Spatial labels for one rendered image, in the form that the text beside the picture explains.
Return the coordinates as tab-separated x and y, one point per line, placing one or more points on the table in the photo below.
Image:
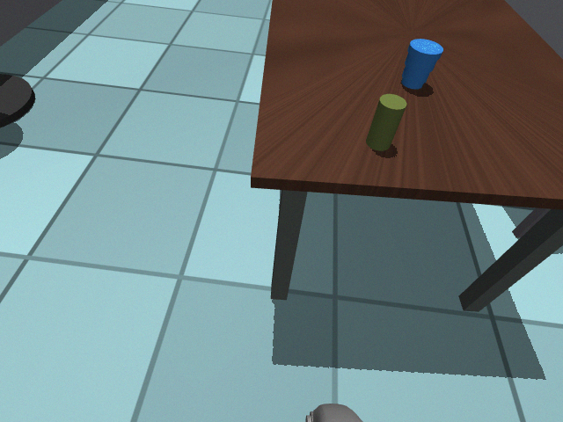
485	128

